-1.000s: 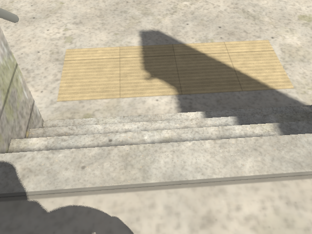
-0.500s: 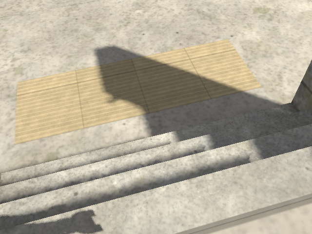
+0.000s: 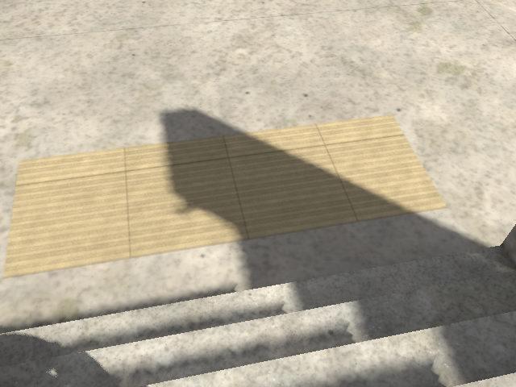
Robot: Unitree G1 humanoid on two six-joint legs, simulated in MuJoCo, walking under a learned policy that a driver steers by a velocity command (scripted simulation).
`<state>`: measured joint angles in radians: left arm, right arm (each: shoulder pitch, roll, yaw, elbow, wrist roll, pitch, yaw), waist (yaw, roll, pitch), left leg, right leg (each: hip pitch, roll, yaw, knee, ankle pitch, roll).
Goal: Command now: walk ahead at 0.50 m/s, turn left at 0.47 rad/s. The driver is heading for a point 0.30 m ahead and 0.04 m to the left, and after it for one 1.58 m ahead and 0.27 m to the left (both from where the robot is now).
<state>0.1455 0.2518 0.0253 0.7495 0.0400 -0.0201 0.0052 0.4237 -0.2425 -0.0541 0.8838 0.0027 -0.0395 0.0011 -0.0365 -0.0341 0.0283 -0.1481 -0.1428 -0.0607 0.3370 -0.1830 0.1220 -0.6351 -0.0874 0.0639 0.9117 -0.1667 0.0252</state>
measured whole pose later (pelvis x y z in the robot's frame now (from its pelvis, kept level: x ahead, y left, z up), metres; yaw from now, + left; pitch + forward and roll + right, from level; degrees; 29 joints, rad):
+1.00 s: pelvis +0.19 -0.01 +0.00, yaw +24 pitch +0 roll +0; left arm 0.26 0.23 0.00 0.75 0.00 0.09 0.01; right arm 0.21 -0.15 0.03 0.76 0.00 0.04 -0.02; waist 0.00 -0.04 -0.03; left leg -0.23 -0.08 -0.01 0.42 -0.19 0.06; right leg -0.27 -0.01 0.01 0.64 -0.41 0.04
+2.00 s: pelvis +0.28 +0.03 -0.01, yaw +24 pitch +0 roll -1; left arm 0.20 0.27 0.04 0.87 0.04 0.05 0.00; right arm 0.48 -0.23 -0.03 0.97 -0.01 -0.05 -0.02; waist -0.07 -0.01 -0.03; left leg -0.09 -0.06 -0.01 0.49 -0.40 0.07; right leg -0.55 0.01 0.01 1.06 -0.15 -0.04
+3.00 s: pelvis +0.73 +0.17 -0.45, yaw +21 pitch -1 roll -1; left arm 0.31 0.22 0.05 0.98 0.05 0.00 0.01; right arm 0.47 -0.21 -0.03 1.07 -0.03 -0.08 0.02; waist 0.01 -0.01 -0.01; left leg -0.29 0.02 0.11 0.82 -0.51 0.04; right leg -0.78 0.01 0.09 1.38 -0.13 -0.03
